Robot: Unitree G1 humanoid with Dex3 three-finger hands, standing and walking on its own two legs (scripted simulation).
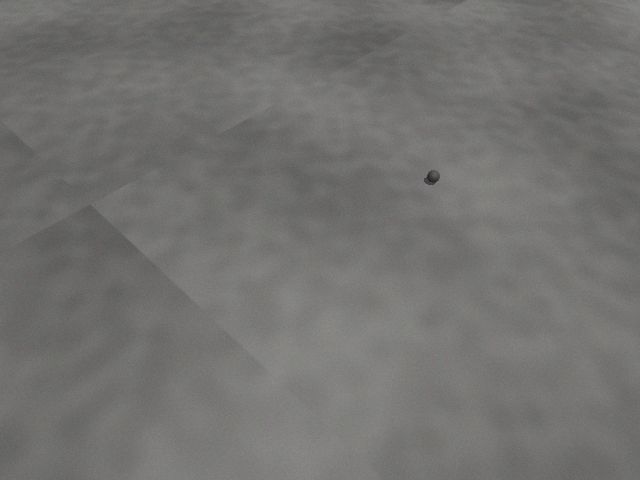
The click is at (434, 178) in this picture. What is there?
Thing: free ball
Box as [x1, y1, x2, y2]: [427, 170, 439, 182]
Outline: 434,170 430,171 427,175 428,179 432,182 436,181 439,177 438,172
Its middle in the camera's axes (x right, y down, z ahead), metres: +0.55 -0.32 +1.90
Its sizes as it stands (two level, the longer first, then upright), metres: 0.059 0.059 0.059
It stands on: the floor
